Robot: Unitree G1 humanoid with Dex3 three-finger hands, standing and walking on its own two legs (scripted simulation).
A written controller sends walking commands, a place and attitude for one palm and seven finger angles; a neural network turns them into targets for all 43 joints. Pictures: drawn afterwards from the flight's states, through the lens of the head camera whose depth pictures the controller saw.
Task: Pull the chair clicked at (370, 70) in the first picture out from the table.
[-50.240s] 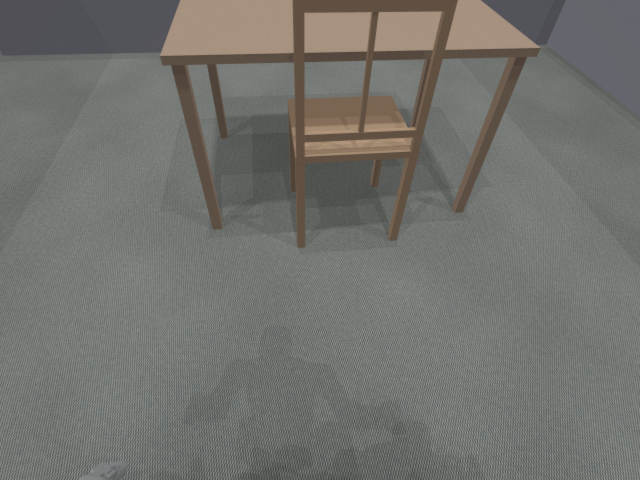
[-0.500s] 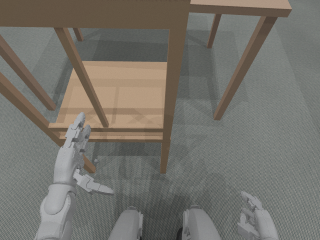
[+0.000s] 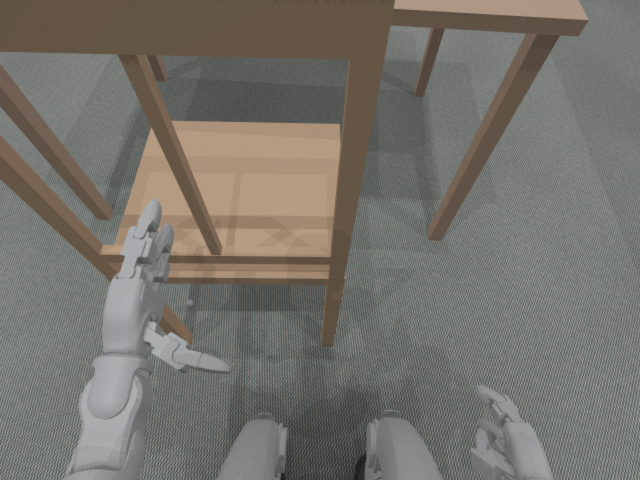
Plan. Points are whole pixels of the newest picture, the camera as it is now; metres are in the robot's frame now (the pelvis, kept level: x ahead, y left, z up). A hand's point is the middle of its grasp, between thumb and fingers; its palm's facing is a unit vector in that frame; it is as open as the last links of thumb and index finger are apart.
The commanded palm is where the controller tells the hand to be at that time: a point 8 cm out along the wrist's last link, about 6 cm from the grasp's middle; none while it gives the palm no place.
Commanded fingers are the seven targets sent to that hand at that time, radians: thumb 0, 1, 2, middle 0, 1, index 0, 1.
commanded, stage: aim the fingers beside a spindle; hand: left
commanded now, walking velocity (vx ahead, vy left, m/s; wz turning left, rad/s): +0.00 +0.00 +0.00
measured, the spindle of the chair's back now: (186, 182) +0.45 +0.19 +0.07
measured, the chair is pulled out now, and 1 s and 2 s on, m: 0.25 0.25 0.25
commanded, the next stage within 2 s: push the fingers through the gap in 2.00 s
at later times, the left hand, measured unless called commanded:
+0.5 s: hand (208, 318) +0.30 +0.15 +0.00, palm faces -0.03 -1.00 -0.02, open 17.0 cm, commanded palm +0.28 +0.21 +0.03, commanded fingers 0.00 -0.50 0.30 -0.06 -0.08 -0.06 -0.08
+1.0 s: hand (186, 299) +0.31 +0.17 +0.05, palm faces +0.06 -1.00 -0.07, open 16.9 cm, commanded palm +0.28 +0.22 +0.03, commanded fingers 0.00 -0.50 0.30 -0.06 -0.08 -0.06 -0.08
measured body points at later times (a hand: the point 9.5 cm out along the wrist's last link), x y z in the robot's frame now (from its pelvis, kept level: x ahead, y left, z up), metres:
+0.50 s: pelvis +0.00 +0.00 +0.00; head +0.11 +0.00 +0.43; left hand +0.30 +0.20 +0.01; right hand +0.18 -0.24 -0.10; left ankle +0.01 +0.12 -0.62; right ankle +0.04 -0.12 -0.62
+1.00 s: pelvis +0.00 -0.01 +0.00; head +0.10 +0.00 +0.44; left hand +0.30 +0.22 +0.05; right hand +0.17 -0.25 -0.09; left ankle +0.01 +0.12 -0.62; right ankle +0.04 -0.12 -0.62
